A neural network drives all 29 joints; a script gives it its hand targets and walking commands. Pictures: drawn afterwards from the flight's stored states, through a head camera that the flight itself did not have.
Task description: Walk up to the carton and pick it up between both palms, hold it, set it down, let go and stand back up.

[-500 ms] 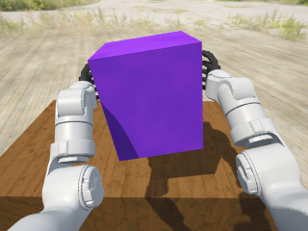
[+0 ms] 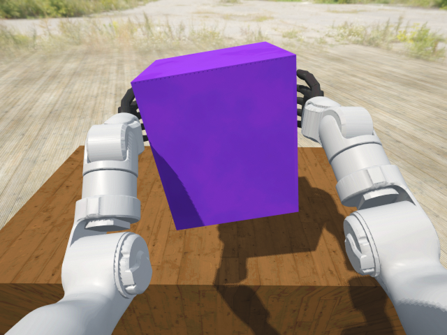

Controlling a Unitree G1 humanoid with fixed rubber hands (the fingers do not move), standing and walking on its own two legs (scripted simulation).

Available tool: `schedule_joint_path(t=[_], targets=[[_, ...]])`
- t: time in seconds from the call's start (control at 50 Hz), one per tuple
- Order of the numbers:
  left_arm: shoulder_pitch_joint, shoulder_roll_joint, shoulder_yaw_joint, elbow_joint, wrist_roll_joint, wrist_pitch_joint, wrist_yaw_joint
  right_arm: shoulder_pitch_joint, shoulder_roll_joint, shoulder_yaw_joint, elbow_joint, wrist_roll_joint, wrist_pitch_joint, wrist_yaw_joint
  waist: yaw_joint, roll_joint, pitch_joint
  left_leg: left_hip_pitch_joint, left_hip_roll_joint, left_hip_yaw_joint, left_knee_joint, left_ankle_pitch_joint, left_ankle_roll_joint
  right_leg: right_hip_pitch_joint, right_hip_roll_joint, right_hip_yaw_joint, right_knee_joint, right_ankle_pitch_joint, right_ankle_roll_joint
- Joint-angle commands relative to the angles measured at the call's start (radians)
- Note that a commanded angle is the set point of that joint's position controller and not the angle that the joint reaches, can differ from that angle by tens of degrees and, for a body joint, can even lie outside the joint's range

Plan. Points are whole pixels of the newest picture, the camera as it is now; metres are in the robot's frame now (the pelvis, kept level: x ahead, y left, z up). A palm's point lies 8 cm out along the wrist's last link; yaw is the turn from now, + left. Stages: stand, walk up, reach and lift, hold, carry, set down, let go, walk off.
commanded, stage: hold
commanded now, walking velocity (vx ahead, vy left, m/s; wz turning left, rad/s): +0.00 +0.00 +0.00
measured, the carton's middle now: (223, 131) +0.39 -0.01 +0.26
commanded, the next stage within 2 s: none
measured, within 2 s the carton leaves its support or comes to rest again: neither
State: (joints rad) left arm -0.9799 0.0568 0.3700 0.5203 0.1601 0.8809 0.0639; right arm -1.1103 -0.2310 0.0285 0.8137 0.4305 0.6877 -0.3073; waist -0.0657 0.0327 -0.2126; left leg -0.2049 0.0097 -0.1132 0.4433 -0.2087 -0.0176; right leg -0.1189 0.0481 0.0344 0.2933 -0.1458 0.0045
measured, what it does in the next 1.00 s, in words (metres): stands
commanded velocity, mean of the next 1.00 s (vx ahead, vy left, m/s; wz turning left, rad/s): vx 0.00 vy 0.00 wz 0.00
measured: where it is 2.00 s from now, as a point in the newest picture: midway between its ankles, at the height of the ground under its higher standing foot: outside the picture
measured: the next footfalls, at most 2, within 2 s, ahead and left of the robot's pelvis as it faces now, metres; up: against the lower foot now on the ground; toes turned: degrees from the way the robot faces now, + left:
none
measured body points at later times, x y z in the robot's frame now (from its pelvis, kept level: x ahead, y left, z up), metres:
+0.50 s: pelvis +0.00 +0.00 +0.00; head -0.09 +0.01 +0.44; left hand +0.39 +0.15 +0.28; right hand +0.38 -0.16 +0.30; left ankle +0.02 +0.12 -0.75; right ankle +0.01 -0.13 -0.75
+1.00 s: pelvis +0.00 +0.00 +0.00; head -0.10 +0.02 +0.44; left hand +0.39 +0.14 +0.28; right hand +0.38 -0.16 +0.31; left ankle +0.02 +0.12 -0.75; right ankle +0.01 -0.13 -0.75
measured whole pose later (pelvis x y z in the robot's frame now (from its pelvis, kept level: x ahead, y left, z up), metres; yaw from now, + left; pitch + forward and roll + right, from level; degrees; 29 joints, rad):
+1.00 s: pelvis +0.00 +0.00 +0.00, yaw +0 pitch -2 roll -2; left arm -0.96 0.06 0.36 0.51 0.16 0.88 0.07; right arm -1.11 -0.23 0.02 0.81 0.43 0.69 -0.30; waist -0.08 0.03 -0.22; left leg -0.21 0.01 -0.11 0.44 -0.21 -0.02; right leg -0.12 0.05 0.04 0.29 -0.14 0.01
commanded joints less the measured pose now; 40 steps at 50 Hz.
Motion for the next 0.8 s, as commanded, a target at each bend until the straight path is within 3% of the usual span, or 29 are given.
schedule_joint_path(t=[0.0,0.02,0.16,0.18,0.2,0.22,0.3,0.38,0.46,0.48,0.52,0.56,0.58,0.62,0.64,0.66,0.72,0.76,0.78], targets=[[-0.925,-0.623,-0.377,-0.158,-0.188,-0.11,-0.133,-0.964,0.774,0.178,-0.366,0.197,-0.037,0.17,0.005,0.015,-0.37,0.052,-0.052,0.052,-0.065,0.189,-0.033,0.147,0.049,-0.007,-0.013,0.158,0.025],[-0.933,-0.628,-0.387,-0.18,-0.191,-0.112,-0.132,-0.942,0.767,0.156,-0.344,0.185,-0.037,0.168,-0.014,0.031,-0.395,0.069,-0.049,0.046,-0.061,0.208,-0.041,0.156,0.045,-0.003,-0.008,0.164,0.023],[-0.9,-0.606,-0.357,-0.163,-0.192,-0.113,-0.143,-0.955,0.806,0.201,-0.415,0.2,-0.038,0.15,-0.001,-0.041,-0.4,0.082,-0.058,0.056,-0.051,0.236,-0.027,0.169,0.041,0.002,-0.015,0.236,0.038],[-0.885,-0.603,-0.361,-0.18,-0.182,-0.11,-0.143,-0.936,0.794,0.196,-0.41,0.202,-0.037,0.15,0.001,0.012,-0.406,0.093,-0.06,0.052,-0.046,0.265,-0.03,0.17,0.04,0.0,-0.008,0.249,0.035],[-0.879,-0.61,-0.375,-0.174,-0.188,-0.103,-0.148,-0.945,0.791,0.195,-0.433,0.207,-0.039,0.143,-0.015,-0.004,-0.426,0.1,-0.061,0.052,-0.041,0.276,-0.038,0.195,0.04,-0.005,-0.01,0.281,0.04],[-0.873,-0.629,-0.395,-0.181,-0.193,-0.099,-0.15,-0.96,0.762,0.19,-0.443,0.204,-0.041,0.141,-0.026,0.016,-0.396,0.097,-0.058,0.046,-0.035,0.29,-0.044,0.183,0.049,-0.005,-0.004,0.273,0.032],[-0.905,-0.618,-0.402,-0.21,-0.207,-0.107,-0.14,-0.985,0.805,0.217,-0.499,0.217,-0.044,0.138,-0.02,-0.012,-0.43,0.104,-0.062,0.048,-0.034,0.279,-0.038,0.177,0.045,-0.01,-0.01,0.267,0.038],[-0.867,-0.609,-0.408,-0.259,-0.204,-0.094,-0.144,-0.918,0.781,0.221,-0.486,0.221,-0.029,0.133,-0.028,0.01,-0.409,0.14,-0.064,0.047,-0.026,0.338,-0.052,0.175,0.051,-0.009,0.0,0.322,0.039],[-0.856,-0.6,-0.391,-0.234,-0.184,-0.081,-0.149,-0.938,0.799,0.243,-0.505,0.226,-0.027,0.136,0.002,-0.007,-0.394,0.101,-0.06,0.052,-0.04,0.297,-0.042,0.199,0.049,-0.01,-0.002,0.277,0.038],[-0.867,-0.608,-0.394,-0.226,-0.181,-0.082,-0.151,-0.91,0.793,0.212,-0.456,0.212,-0.021,0.135,-0.014,0.011,-0.376,0.101,-0.062,0.054,-0.043,0.278,-0.041,0.185,0.046,0.001,-0.014,0.258,0.035],[-0.863,-0.616,-0.418,-0.27,-0.196,-0.085,-0.152,-0.904,0.788,0.211,-0.49,0.215,-0.029,0.133,-0.036,0.013,-0.425,0.13,-0.064,0.052,-0.04,0.314,-0.048,0.188,0.05,-0.01,-0.01,0.293,0.039],[-0.889,-0.61,-0.399,-0.213,-0.185,-0.083,-0.15,-0.958,0.771,0.196,-0.479,0.207,-0.029,0.138,-0.013,0.002,-0.367,0.107,-0.06,0.051,-0.048,0.253,-0.041,0.15,0.05,-0.006,-0.018,0.218,0.034],[-0.868,-0.634,-0.416,-0.238,-0.201,-0.089,-0.145,-0.963,0.787,0.215,-0.514,0.205,-0.04,0.138,-0.021,0.014,-0.42,0.108,-0.06,0.048,-0.043,0.273,-0.045,0.17,0.048,-0.012,-0.008,0.238,0.033],[-0.909,-0.622,-0.416,-0.228,-0.188,-0.089,-0.141,-0.964,0.778,0.206,-0.472,0.211,-0.032,0.146,-0.009,0.025,-0.384,0.105,-0.055,0.052,-0.053,0.234,-0.041,0.141,0.05,-0.011,-0.021,0.188,0.027],[-0.876,-0.63,-0.403,-0.184,-0.18,-0.084,-0.143,-0.949,0.755,0.184,-0.439,0.194,-0.03,0.147,-0.021,0.02,-0.351,0.099,-0.054,0.053,-0.056,0.231,-0.042,0.131,0.049,-0.01,-0.021,0.178,0.023],[-0.896,-0.608,-0.373,-0.187,-0.166,-0.091,-0.143,-0.925,0.775,0.187,-0.404,0.19,-0.024,0.153,-0.008,0.005,-0.334,0.099,-0.053,0.054,-0.066,0.221,-0.034,0.13,0.047,-0.008,-0.024,0.169,0.029],[-0.906,-0.644,-0.418,-0.186,-0.201,-0.096,-0.144,-0.956,0.75,0.161,-0.404,0.186,-0.036,0.155,-0.03,0.033,-0.369,0.093,-0.048,0.054,-0.06,0.198,-0.048,0.118,0.047,-0.017,-0.023,0.144,0.015],[-0.908,-0.638,-0.42,-0.203,-0.206,-0.104,-0.139,-0.959,0.781,0.188,-0.44,0.194,-0.041,0.16,-0.02,0.022,-0.433,0.107,-0.053,0.051,-0.052,0.237,-0.045,0.145,0.05,-0.012,-0.013,0.194,0.021],[-0.897,-0.661,-0.442,-0.216,-0.213,-0.105,-0.134,-0.945,0.748,0.169,-0.416,0.192,-0.039,0.159,-0.04,0.045,-0.416,0.118,-0.047,0.04,-0.045,0.268,-0.051,0.138,0.052,-0.008,-0.013,0.207,0.014]])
